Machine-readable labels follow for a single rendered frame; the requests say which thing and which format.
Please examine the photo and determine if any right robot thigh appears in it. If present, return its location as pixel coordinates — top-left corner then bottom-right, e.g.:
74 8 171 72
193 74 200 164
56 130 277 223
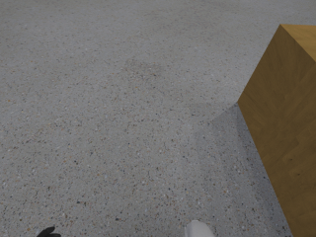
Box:
184 221 215 237

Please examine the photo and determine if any robot left hand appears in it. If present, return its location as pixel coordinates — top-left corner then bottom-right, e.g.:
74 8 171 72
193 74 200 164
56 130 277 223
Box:
37 226 61 237

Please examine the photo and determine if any pedestal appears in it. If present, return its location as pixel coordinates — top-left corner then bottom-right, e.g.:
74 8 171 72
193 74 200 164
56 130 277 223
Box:
237 24 316 237

